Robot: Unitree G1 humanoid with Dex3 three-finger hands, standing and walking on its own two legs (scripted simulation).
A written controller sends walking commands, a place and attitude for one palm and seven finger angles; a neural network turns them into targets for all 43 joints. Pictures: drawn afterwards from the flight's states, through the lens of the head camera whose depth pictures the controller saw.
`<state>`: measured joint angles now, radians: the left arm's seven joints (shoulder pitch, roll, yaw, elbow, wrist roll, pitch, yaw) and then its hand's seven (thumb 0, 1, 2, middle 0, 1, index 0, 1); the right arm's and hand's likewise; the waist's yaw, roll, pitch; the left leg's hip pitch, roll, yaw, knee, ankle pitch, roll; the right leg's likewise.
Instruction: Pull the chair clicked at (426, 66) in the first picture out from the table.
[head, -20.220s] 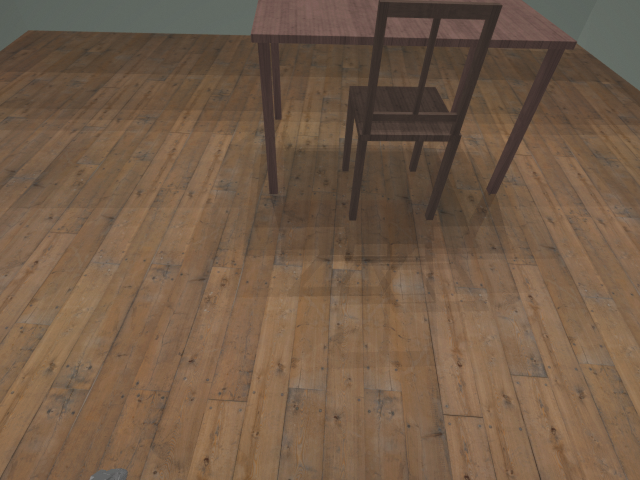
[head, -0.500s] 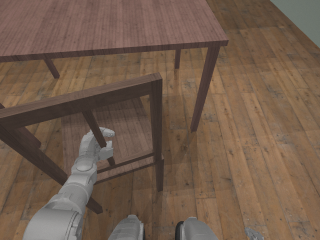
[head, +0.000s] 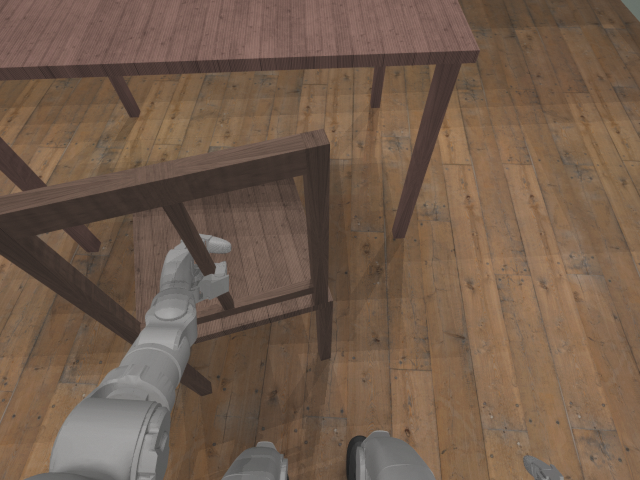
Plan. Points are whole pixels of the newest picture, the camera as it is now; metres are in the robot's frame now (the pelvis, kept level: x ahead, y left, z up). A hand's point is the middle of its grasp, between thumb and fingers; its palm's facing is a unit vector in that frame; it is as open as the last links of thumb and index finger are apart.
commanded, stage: step backward, pulling the chair out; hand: left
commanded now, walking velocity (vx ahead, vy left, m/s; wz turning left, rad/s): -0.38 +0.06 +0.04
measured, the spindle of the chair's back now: (205, 263) +0.41 +0.16 -0.05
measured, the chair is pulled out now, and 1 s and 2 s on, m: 0.28 0.36 0.44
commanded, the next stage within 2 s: none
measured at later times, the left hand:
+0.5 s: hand (216, 316) +0.33 +0.14 -0.05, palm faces +0.06 -0.97 -0.22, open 5.3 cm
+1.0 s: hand (213, 331) +0.31 +0.14 -0.05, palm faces +0.03 -0.98 -0.22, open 5.2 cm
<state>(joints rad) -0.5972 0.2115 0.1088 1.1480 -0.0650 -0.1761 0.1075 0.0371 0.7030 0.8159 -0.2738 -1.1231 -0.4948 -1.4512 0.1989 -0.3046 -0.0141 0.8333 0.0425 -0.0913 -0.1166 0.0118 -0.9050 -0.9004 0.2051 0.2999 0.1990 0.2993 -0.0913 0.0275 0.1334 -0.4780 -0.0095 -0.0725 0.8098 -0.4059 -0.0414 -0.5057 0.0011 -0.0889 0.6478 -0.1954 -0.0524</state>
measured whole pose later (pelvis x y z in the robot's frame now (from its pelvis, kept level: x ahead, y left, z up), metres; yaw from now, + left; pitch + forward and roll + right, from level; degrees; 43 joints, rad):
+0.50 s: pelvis -0.06 +0.00 -0.01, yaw -2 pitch +5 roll +2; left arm -0.59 0.22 0.06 1.12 -0.08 -0.17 0.13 0.04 0.68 0.82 -0.30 -1.18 -0.50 -1.45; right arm 0.22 -0.24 0.03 0.77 0.07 -0.02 -0.13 0.01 -0.90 -0.90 0.21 0.30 0.20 0.30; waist -0.05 0.00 0.08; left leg -0.54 -0.01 0.00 0.72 -0.28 -0.02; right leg -0.65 -0.02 -0.05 0.62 -0.08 -0.03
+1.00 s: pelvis -0.08 +0.01 +0.00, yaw -4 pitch +2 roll +1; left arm -0.55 0.24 0.05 1.11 -0.08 -0.16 0.12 0.04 0.69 0.80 -0.28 -1.20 -0.50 -1.45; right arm 0.23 -0.26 0.01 0.76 0.07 -0.03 -0.14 0.01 -0.91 -0.90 0.20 0.30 0.20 0.30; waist -0.06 -0.02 0.11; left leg -0.48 0.01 0.02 0.69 -0.25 -0.02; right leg -0.61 -0.02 -0.06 0.62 -0.19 0.00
